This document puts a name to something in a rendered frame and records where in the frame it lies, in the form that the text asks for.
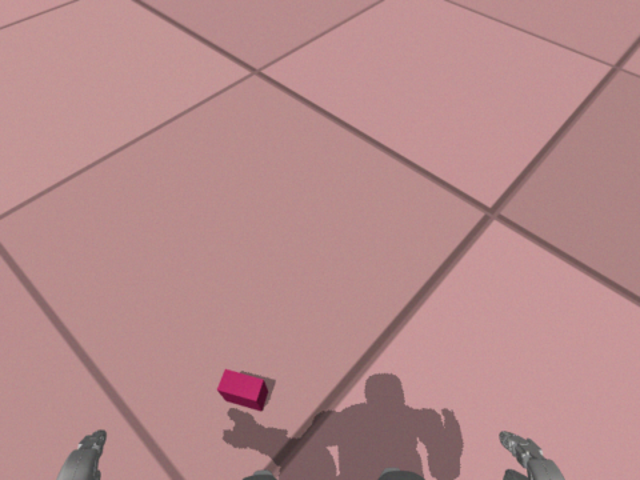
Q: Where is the left robot hand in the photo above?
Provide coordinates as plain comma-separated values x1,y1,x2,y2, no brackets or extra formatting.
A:
56,430,107,480

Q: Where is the carton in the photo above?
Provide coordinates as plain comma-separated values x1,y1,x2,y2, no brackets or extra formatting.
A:
217,369,268,411

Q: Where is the right robot hand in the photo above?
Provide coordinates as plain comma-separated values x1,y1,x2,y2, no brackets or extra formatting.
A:
499,431,565,480

